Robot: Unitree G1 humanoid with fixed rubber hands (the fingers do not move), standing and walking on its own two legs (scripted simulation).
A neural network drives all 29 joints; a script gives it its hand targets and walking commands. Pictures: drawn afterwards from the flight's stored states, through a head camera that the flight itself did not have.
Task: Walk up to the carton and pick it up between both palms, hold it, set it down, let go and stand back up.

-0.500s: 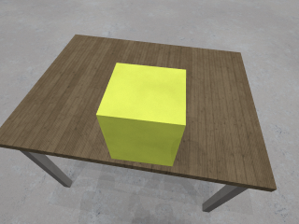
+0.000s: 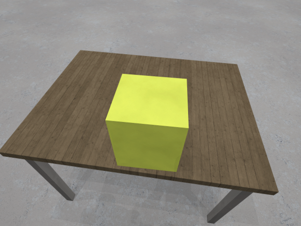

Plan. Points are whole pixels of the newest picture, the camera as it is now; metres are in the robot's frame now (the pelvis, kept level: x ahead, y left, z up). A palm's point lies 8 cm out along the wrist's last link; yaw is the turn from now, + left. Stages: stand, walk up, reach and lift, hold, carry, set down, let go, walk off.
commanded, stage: walk up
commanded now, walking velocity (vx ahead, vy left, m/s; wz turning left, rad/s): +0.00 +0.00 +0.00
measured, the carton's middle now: (150, 124) +0.44 +0.02 +0.00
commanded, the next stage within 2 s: stand in 1.50 s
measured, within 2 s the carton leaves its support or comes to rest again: neither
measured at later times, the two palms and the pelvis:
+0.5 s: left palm out of the picture +0.05 +0.19 -0.14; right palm out of the picture -0.01 -0.24 -0.16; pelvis +0.00 -0.03 -0.01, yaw -4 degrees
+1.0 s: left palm out of the picture +0.00 +0.29 -0.16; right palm out of the picture +0.02 -0.19 -0.15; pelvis +0.00 +0.04 -0.01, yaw -3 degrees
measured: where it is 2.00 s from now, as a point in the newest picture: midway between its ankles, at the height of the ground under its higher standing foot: outside the picture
